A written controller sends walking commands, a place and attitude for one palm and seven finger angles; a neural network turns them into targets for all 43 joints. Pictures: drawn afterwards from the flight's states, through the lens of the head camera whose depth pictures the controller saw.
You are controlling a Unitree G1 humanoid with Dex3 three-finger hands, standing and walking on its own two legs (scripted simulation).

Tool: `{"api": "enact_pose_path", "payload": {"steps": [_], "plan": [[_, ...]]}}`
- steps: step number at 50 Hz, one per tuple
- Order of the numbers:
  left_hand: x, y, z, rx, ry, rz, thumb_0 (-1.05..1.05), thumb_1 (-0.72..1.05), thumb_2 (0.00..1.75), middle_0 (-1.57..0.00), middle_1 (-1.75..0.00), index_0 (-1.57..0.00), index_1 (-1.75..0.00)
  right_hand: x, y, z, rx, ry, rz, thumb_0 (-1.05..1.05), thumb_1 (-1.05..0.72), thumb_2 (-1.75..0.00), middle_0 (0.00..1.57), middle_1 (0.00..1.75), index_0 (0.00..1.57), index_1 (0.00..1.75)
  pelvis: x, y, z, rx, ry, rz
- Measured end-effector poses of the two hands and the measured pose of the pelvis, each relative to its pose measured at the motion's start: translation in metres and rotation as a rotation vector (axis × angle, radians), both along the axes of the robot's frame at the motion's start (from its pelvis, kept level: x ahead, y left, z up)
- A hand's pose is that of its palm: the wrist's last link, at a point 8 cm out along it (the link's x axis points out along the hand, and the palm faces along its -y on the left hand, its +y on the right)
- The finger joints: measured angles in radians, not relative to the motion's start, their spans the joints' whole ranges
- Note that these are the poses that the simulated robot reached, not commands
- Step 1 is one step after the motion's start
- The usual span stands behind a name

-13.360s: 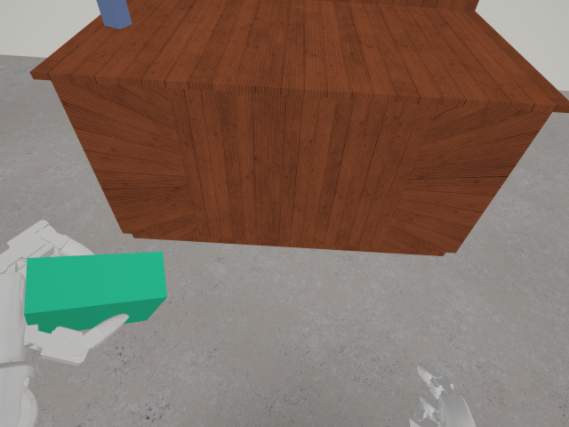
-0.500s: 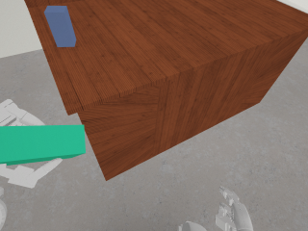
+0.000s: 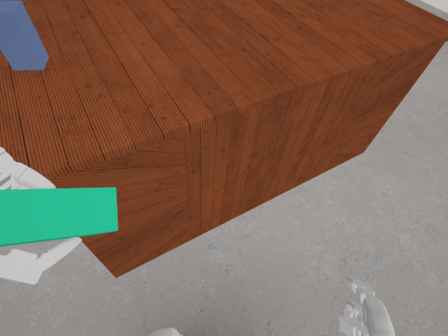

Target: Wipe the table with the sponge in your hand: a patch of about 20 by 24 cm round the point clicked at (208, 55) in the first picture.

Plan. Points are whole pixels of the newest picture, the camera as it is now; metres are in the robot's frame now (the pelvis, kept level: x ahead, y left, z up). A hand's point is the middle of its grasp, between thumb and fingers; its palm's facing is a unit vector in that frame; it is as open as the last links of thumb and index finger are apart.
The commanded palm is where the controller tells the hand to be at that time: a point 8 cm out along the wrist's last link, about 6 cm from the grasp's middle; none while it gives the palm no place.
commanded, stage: take the last steps up to it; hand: left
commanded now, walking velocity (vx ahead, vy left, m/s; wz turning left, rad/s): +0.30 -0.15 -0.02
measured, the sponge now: (69, 216) +0.23 +0.21 +0.17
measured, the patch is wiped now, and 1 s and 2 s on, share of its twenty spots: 0.00 0.00 0.00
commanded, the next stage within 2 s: come to a stop and stand still in 1.72 s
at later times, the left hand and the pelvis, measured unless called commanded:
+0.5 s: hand (169, 164) +0.31 +0.10 +0.18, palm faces +0.35 -0.81 -0.47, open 9.4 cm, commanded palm +0.24 +0.15 +0.19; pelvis +0.08 -0.13 +0.01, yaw +1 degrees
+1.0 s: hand (226, 124) +0.38 +0.03 +0.19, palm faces +0.41 -0.76 -0.50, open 9.4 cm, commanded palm +0.33 +0.07 +0.19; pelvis +0.17 -0.21 +0.00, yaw +1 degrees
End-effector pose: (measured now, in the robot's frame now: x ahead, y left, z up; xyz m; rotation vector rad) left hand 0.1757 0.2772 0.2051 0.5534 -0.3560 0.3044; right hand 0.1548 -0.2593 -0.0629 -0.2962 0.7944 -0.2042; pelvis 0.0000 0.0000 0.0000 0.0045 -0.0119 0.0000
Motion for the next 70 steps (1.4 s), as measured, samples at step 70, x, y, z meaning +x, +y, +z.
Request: {"api": "enact_pose_path", "payload": {"steps": [70], "plan": [[0.233,-0.224,0.0,-0.009,-0.027,0.063,-0.01,-0.43,1.0,-0.82,-1.34,-0.82,-1.33,0.261,-0.219,-0.001,0.027,-0.019,0.035,0.01,-0.91,-0.9,0.2,0.29,0.2,0.3,0.246,-0.232,0.002,0.006,-0.013,0.061]]}}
